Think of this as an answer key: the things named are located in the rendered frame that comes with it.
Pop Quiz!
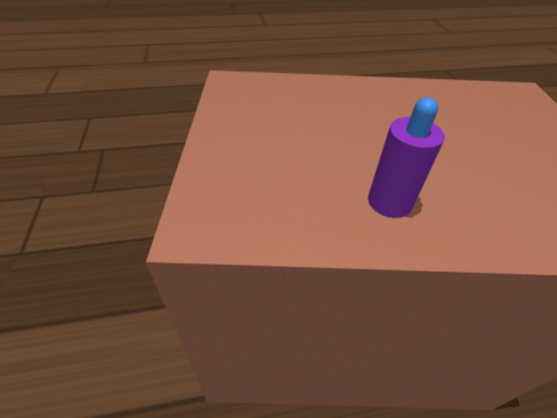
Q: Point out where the bottle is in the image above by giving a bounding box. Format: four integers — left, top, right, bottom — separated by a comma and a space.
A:
368, 98, 445, 218

